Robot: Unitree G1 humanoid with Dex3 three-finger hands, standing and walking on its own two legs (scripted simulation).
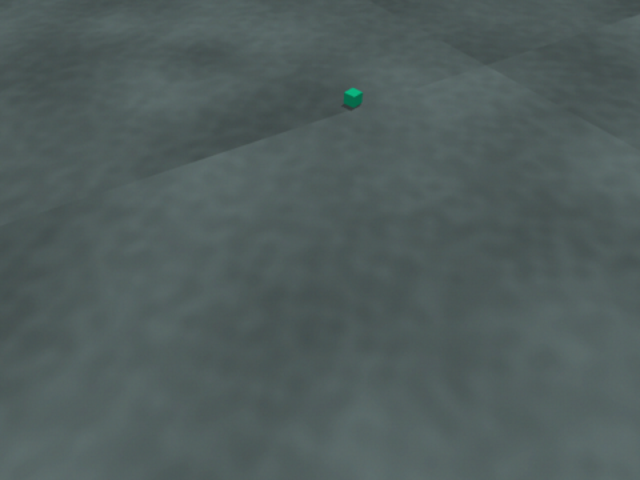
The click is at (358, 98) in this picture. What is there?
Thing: small box
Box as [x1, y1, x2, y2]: [344, 88, 362, 107]
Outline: 351,88 344,92 344,103 353,107 361,102 362,92 354,88
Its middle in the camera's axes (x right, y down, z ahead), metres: +0.21 -0.85 +2.31
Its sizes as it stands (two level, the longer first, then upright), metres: 0.077 0.076 0.068
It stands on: the floor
